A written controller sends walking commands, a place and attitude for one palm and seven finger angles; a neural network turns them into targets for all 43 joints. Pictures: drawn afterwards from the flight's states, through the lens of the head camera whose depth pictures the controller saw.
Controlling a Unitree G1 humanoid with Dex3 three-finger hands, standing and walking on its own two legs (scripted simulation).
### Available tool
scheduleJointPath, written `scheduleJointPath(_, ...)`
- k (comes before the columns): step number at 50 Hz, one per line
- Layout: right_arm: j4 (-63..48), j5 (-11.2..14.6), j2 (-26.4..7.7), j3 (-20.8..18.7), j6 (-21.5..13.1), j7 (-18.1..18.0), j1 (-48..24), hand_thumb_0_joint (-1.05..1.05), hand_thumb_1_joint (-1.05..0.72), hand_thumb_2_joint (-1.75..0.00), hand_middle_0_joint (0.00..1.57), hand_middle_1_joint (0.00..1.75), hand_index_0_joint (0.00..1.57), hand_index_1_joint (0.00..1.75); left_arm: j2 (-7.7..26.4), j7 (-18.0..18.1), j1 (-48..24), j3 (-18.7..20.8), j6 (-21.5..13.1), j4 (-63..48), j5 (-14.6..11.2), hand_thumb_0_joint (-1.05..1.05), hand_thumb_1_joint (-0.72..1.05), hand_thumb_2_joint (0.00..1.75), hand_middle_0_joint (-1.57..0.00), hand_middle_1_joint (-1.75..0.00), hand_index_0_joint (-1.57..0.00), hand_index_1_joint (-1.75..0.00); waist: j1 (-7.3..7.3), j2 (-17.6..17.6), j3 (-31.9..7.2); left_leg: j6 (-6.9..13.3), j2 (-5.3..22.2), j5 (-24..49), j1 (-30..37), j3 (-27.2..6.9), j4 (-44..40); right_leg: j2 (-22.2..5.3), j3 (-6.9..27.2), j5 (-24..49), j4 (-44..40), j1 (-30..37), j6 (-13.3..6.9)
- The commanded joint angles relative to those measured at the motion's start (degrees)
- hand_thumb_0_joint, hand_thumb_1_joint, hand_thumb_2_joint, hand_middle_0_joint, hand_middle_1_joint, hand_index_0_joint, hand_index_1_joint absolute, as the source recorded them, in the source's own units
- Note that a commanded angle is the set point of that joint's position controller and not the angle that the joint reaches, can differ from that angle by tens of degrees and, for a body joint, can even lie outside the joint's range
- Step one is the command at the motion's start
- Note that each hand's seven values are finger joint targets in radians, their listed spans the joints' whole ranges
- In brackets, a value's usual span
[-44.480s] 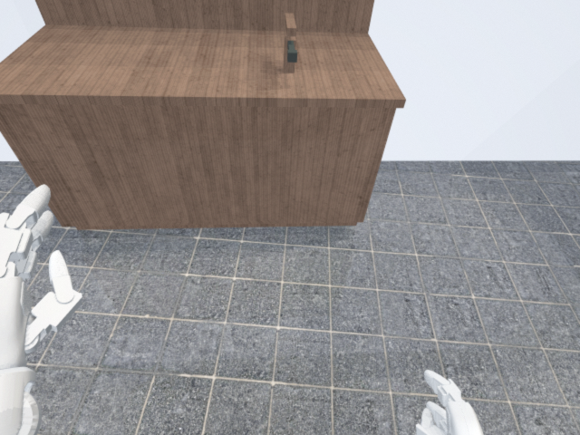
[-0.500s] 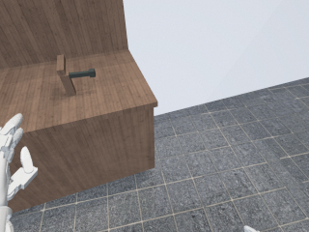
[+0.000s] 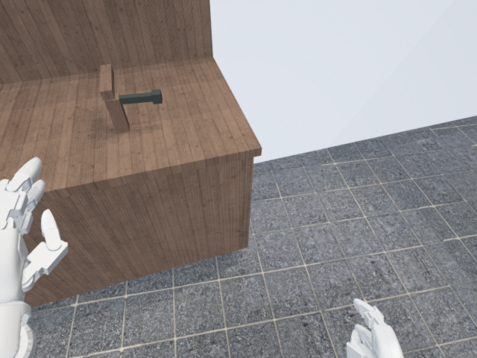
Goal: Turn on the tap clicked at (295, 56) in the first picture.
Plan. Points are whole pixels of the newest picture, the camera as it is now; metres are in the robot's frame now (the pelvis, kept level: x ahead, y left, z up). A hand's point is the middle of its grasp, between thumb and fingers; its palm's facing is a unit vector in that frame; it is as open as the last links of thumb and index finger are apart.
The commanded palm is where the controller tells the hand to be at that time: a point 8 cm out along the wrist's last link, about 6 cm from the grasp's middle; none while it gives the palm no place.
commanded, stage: stop stepping back and stand still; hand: left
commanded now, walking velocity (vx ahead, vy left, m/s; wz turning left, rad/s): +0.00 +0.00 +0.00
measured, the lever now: (156, 96) +0.73 +0.29 +0.04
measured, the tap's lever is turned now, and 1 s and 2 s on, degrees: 83 83 83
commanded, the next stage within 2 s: stand and check the lever's angle in 0.10 s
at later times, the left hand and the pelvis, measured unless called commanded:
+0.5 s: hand (61, 248) +0.21 +0.24 +0.15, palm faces +0.39 -0.84 -0.37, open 7.4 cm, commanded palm +0.16 +0.28 +0.18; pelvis +0.00 +0.00 +0.00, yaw +0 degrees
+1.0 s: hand (41, 259) +0.19 +0.26 +0.16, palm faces +0.41 -0.83 -0.37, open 7.4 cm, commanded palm +0.14 +0.29 +0.18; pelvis -0.02 +0.01 +0.01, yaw +0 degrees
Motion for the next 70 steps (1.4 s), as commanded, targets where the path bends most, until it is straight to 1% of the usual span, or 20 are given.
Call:
scheduleJointPath(1, -9.5, -0.2, -7.3, -3.3, -2.7, -0.6, -5.5, 0.00, -0.90, -0.90, 0.20, 0.30, 0.20, 0.30, 12.0, 0.9, -5.3, 7.4, -4.2, -15.5, 0.0, 0.00, 0.90, 0.90, -0.20, -0.30, -0.20, -0.30, -0.98, 3.1, -8.7, 0.2, 5.1, 19.8, 1.1, -5.7, -5.5, -2.9, 4.2, 16.7, -1.7, 6.4, -0.5)
scheduleJointPath(3, -9.9, -0.2, -6.9, -3.2, -2.3, -0.5, -5.6, 0.00, -0.90, -0.90, 0.20, 0.30, 0.20, 0.30, 11.2, 0.9, -3.9, 7.1, -4.2, -15.1, -0.2, 0.00, 0.90, 0.90, -0.20, -0.30, -0.20, -0.30, -0.89, 3.0, -8.2, 0.2, 4.9, 18.1, 0.2, -5.4, -5.8, -2.9, 4.2, 16.0, -2.6, 6.9, -0.5)
scheduleJointPath(6, -10.1, -0.4, -6.8, -3.3, -1.8, -0.7, -5.8, 0.00, -0.90, -0.90, 0.20, 0.30, 0.20, 0.30, 12.2, 1.0, -1.8, 8.8, -4.1, -14.6, -0.4, 0.00, 0.90, 0.90, -0.20, -0.30, -0.20, -0.30, -0.84, 2.6, -8.8, -0.1, 4.3, 16.4, 0.1, -5.0, -5.9, -3.3, 4.9, 16.0, -4.0, 7.2, -0.7)
scheduleJointPath(7, -10.2, -0.3, -6.5, -3.2, -1.6, -0.7, -5.7, 0.00, -0.90, -0.90, 0.20, 0.30, 0.20, 0.30, 10.9, 0.8, -1.3, 7.7, -4.0, -14.3, -0.6, 0.00, 0.90, 0.90, -0.20, -0.30, -0.20, -0.30, -0.94, 2.0, -8.6, -0.2, 4.3, 16.2, 0.2, -4.8, -6.0, -3.2, 4.9, 16.0, -4.1, 7.2, -0.6)
scheduleJointPath(14, -10.6, -0.1, -7.0, -3.3, -1.1, -0.9, -5.9, 0.00, -0.90, -0.90, 0.20, 0.30, 0.20, 0.30, 10.1, 0.7, -0.9, 6.6, -3.3, -13.1, -0.8, 0.00, 0.90, 0.90, -0.20, -0.30, -0.20, -0.30, -0.94, 1.5, -10.2, -0.4, 4.2, 19.5, 2.1, -4.0, -5.6, -3.2, 4.5, 19.0, -4.8, 7.4, -0.3)
scheduleJointPath(18, -10.6, -0.2, -7.2, -3.1, -1.1, -1.1, -6.5, 0.00, -0.90, -0.90, 0.20, 0.30, 0.20, 0.30, 10.6, 0.8, -2.8, 6.2, -3.1, -13.7, -0.6, 0.00, 0.90, 0.90, -0.20, -0.30, -0.20, -0.30, -0.77, 2.9, -8.4, -0.4, 4.1, 17.5, 1.3, -4.3, -6.9, -2.7, 4.0, 16.3, -5.4, 6.5, -0.1)
scheduleJointPath(21, -10.4, -0.3, -7.5, -3.2, -1.1, -1.3, -6.9, 0.00, -0.90, -0.90, 0.20, 0.30, 0.20, 0.30, 12.0, 1.0, -4.0, 7.2, -3.0, -13.8, -0.5, 0.00, 0.90, 0.90, -0.20, -0.30, -0.20, -0.30, -0.68, 2.6, -7.3, -0.4, 3.6, 13.1, -0.2, -4.7, -7.7, -2.6, 4.5, 12.9, -6.7, 6.1, -0.1)
scheduleJointPath(22, -10.4, -0.3, -7.2, -3.1, -1.1, -1.3, -6.7, 0.00, -0.90, -0.90, 0.20, 0.30, 0.20, 0.30, 10.9, 1.0, -3.7, 6.4, -3.1, -13.3, -0.5, 0.00, 0.90, 0.90, -0.20, -0.30, -0.20, -0.30, -0.59, 2.0, -6.7, -0.3, 3.6, 11.5, -0.9, -4.8, -8.3, -2.5, 4.1, 11.5, -7.0, 6.2, 0.0)
scheduleJointPath(26, -10.3, -0.4, -7.3, -3.2, -1.1, -1.3, -6.8, 0.00, -0.90, -0.90, 0.20, 0.30, 0.20, 0.30, 11.9, 1.1, -3.0, 7.5, -3.2, -12.5, -0.5, 0.00, 0.90, 0.90, -0.20, -0.30, -0.20, -0.30, -0.64, 1.7, -6.8, -0.3, 2.9, 8.4, -1.3, -4.7, -8.3, -2.8, 4.9, 9.5, -8.6, 5.8, -0.2)
scheduleJointPath(29, -10.2, -0.4, -7.1, -3.0, -1.1, -1.2, -6.5, 0.00, -0.90, -0.90, 0.20, 0.30, 0.20, 0.30, 10.8, 1.0, -2.1, 6.9, -3.1, -11.3, -0.6, 0.00, 0.90, 0.90, -0.20, -0.30, -0.20, -0.30, -0.57, 0.5, -6.6, -0.2, 2.8, 6.3, -1.9, -4.6, -8.6, -2.7, 4.8, 8.1, -9.4, 5.7, 0.0)
scheduleJointPath(35, -10.0, -0.4, -7.3, -3.0, -1.3, -1.2, -6.7, 0.00, -0.90, -0.90, 0.20, 0.30, 0.20, 0.30, 10.4, 1.0, -3.4, 5.9, -3.0, -11.2, -0.3, 0.00, 0.90, 0.90, -0.20, -0.30, -0.20, -0.30, -0.63, 0.8, -5.7, -0.2, 2.5, 3.3, -2.2, -4.6, -9.3, -2.4, 4.6, 5.4, -10.7, 4.6, 0.1)
scheduleJointPath(36, -10.0, -0.3, -7.4, -3.1, -1.3, -1.3, -7.1, 0.00, -0.90, -0.90, 0.20, 0.30, 0.20, 0.30, 11.3, 1.1, -4.7, 6.5, -3.1, -12.6, -0.2, 0.00, 0.90, 0.90, -0.20, -0.30, -0.20, -0.30, -0.76, 2.4, -6.2, -0.2, 2.5, 2.9, -1.9, -4.8, -9.6, -2.2, 4.7, 5.1, -10.4, 4.7, 0.0)
scheduleJointPath(40, -10.1, -0.4, -7.3, -3.0, -1.7, -1.4, -6.8, 0.00, -0.90, -0.90, 0.20, 0.30, 0.20, 0.30, 10.9, 1.3, -4.7, 6.3, -3.4, -13.0, 0.0, 0.00, 0.90, 0.90, -0.20, -0.30, -0.20, -0.30, -0.52, 2.1, -6.5, 0.1, 3.0, 1.7, -3.0, -5.3, -10.7, -1.6, 3.6, 6.2, -9.1, 6.3, 0.3)
scheduleJointPath(43, -10.1, -0.5, -7.4, -2.9, -1.9, -1.5, -6.8, 0.00, -0.90, -0.90, 0.20, 0.30, 0.20, 0.30, 10.6, 1.3, -4.6, 6.2, -3.5, -13.1, 0.2, 0.00, 0.90, 0.90, -0.20, -0.30, -0.20, -0.30, -0.50, 3.6, -6.0, 0.1, 3.4, 0.1, -4.5, -6.2, -12.0, -1.2, 3.2, 6.0, -8.1, 7.0, 0.4)
scheduleJointPath(46, -9.9, -0.6, -7.5, -3.1, -2.0, -1.5, -6.8, 0.00, -0.90, -0.90, 0.20, 0.30, 0.20, 0.30, 11.4, 1.3, -3.4, 7.2, -3.5, -12.4, 0.2, 0.00, 0.90, 0.90, -0.20, -0.30, -0.20, -0.30, -0.51, 2.9, -6.4, -0.1, 3.0, 1.1, -4.8, -6.2, -11.5, -1.4, 3.2, 7.2, -8.2, 7.6, 0.3)
scheduleJointPath(48, -10.0, -0.4, -7.2, -2.9, -1.9, -1.3, -6.7, 0.00, -0.90, -0.90, 0.20, 0.30, 0.20, 0.30, 10.2, 1.1, -2.7, 6.3, -3.4, -11.8, 0.0, 0.00, 0.90, 0.90, -0.20, -0.30, -0.20, -0.30, -0.49, 1.3, -6.3, -0.1, 3.0, 2.1, -4.4, -5.6, -10.8, -1.6, 3.4, 7.7, -8.5, 7.2, 0.4)
scheduleJointPath(51, -9.8, -0.5, -7.5, -3.1, -2.0, -1.3, -6.8, 0.00, -0.90, -0.90, 0.20, 0.30, 0.20, 0.30, 10.7, 1.1, -3.3, 6.5, -3.5, -12.8, 0.0, 0.00, 0.90, 0.90, -0.20, -0.30, -0.20, -0.30, -0.63, 3.1, -7.3, -0.4, 2.9, 4.7, -3.3, -5.6, -10.3, -1.7, 3.4, 8.7, -8.2, 7.1, 0.2)
scheduleJointPath(54, -9.9, -0.4, -7.5, -2.9, -2.1, -1.2, -6.7, 0.00, -0.90, -0.90, 0.20, 0.30, 0.20, 0.30, 10.1, 1.0, -3.5, 5.9, -3.5, -12.7, 0.0, 0.00, 0.90, 0.90, -0.20, -0.30, -0.20, -0.30, -0.44, 2.7, -7.5, -0.4, 3.3, 6.3, -3.2, -5.7, -10.6, -1.3, 2.8, 9.6, -7.3, 7.4, 0.5)
scheduleJointPath(61, -9.7, -0.6, -7.5, -2.9, -1.9, -1.4, -7.1, 0.00, -0.90, -0.90, 0.20, 0.30, 0.20, 0.30, 11.0, 1.0, -5.0, 6.5, -3.3, -12.3, 0.1, 0.00, 0.90, 0.90, -0.20, -0.30, -0.20, -0.30, -0.50, 2.1, -6.1, -0.4, 2.7, 2.6, -4.2, -5.5, -10.6, -1.6, 3.5, 7.7, -8.8, 6.8, 0.3)
scheduleJointPath(70, -10.1, -0.4, -7.2, -2.9, -1.8, -1.2, -6.9, 0.00, -0.90, -0.90, 0.20, 0.30, 0.20, 0.30, 10.2, 1.0, -3.4, 6.0, -3.0, -12.6, -0.3, 0.00, 0.90, 0.90, -0.20, -0.30, -0.20, -0.30, -0.36, 1.4, -8.4, -0.5, 2.5, 9.3, -1.9, -4.8, -8.6, -2.0, 3.3, 11.7, -8.5, 7.8, 0.3)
